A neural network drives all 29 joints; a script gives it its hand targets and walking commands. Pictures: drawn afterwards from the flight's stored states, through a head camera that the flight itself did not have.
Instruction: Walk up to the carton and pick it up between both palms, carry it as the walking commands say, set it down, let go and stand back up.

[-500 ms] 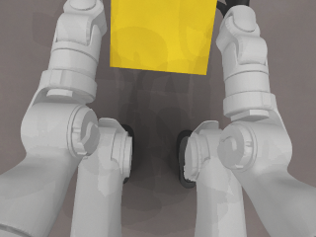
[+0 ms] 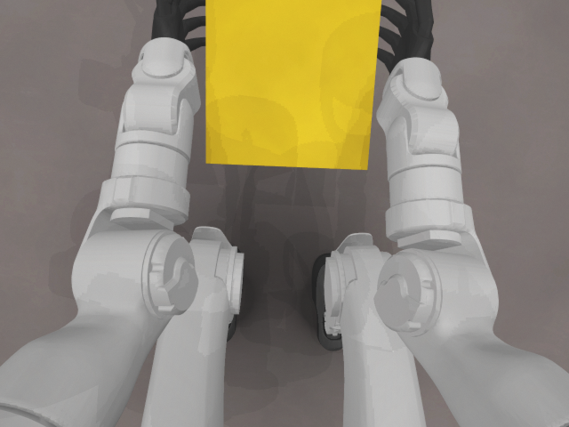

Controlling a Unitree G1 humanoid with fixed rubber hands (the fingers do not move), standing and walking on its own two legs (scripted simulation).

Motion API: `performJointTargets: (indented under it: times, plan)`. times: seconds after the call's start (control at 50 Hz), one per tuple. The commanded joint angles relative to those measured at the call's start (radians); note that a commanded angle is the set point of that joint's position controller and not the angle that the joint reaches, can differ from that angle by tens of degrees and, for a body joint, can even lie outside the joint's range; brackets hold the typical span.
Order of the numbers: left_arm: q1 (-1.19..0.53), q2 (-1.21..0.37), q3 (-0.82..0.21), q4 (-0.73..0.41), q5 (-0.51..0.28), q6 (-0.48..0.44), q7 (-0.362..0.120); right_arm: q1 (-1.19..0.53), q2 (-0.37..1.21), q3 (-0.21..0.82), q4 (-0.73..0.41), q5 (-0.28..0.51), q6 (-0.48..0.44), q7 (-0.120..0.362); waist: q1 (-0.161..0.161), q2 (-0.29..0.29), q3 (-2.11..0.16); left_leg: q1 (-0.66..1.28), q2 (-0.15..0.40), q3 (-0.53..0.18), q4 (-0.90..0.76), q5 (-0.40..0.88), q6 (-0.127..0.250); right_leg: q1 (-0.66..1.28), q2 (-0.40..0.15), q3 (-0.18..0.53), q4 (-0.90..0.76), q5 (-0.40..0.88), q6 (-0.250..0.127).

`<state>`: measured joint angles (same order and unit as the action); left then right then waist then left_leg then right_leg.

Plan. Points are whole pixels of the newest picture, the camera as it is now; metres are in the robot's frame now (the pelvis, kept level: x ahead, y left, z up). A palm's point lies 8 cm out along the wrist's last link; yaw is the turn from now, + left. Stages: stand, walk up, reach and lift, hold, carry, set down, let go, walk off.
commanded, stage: reach and lift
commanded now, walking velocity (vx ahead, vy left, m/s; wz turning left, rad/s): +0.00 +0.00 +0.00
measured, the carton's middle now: (290, 66) +0.54 +0.01 -0.18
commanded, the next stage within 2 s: none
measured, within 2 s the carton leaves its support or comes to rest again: neither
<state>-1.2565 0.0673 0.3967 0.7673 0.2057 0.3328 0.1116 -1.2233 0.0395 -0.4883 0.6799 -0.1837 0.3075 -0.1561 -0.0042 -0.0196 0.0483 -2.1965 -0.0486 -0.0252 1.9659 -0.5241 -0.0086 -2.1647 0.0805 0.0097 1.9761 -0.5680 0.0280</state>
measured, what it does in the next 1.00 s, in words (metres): rises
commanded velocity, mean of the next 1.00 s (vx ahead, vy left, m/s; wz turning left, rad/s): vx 0.00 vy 0.00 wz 0.00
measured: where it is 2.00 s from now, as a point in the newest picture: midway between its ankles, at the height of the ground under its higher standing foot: (277, 313)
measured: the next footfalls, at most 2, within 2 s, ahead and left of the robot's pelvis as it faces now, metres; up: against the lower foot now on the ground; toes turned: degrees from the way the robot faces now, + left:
none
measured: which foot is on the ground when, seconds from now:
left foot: down 0.00-1.00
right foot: down 0.00-1.00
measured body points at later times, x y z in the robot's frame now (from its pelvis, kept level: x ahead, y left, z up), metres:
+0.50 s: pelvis +0.00 +0.00 +0.04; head +0.29 +0.02 +0.39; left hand +0.52 +0.14 -0.04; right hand +0.52 -0.12 -0.03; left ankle +0.11 +0.12 -0.40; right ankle +0.10 -0.12 -0.40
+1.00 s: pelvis +0.00 +0.00 +0.10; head +0.25 +0.02 +0.48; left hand +0.50 +0.14 +0.04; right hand +0.50 -0.12 +0.05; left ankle +0.11 +0.12 -0.40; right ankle +0.10 -0.12 -0.40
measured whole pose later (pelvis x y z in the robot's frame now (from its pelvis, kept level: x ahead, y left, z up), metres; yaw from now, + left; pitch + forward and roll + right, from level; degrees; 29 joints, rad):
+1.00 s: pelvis +0.00 +0.00 +0.10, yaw +1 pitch +38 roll -1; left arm -1.04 -0.04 0.45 0.72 0.29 0.38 0.09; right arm -1.00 0.13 -0.53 0.63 -0.26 0.35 -0.12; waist -0.02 -0.01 -0.11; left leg -1.84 -0.06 -0.04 1.66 -0.48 0.00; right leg -1.81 0.07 0.02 1.66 -0.52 0.02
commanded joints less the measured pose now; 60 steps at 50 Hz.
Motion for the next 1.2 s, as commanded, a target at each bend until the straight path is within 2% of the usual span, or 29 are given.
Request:
performJointTargets:
  times: [0.0,0.42,1.18]
  plan:
    - [-0.622,-1.037,-0.454,-0.009,-0.133,-0.028,-0.277,-0.643,0.989,0.510,0.061,0.126,0.006,0.276,0.005,0.052,-1.154,0.687,-0.110,0.075,-0.174,0.291,-0.001,0.530,0.115,-0.081,-0.182,0.292,-0.003]
    - [-0.559,-1.121,-0.451,-0.008,-0.113,0.010,-0.281,-0.577,1.066,0.517,0.052,0.112,0.045,0.291,0.002,0.050,-1.188,0.804,-0.122,0.071,-0.297,0.257,-0.004,0.641,0.117,-0.076,-0.314,0.269,-0.002]
    - [-0.338,-1.208,-0.445,0.012,-0.062,-0.003,-0.256,-0.353,1.133,0.500,0.076,0.063,0.034,0.301,-0.022,0.062,-1.086,1.068,-0.134,0.035,-0.570,0.235,-0.009,0.885,0.111,-0.043,-0.573,0.257,-0.007]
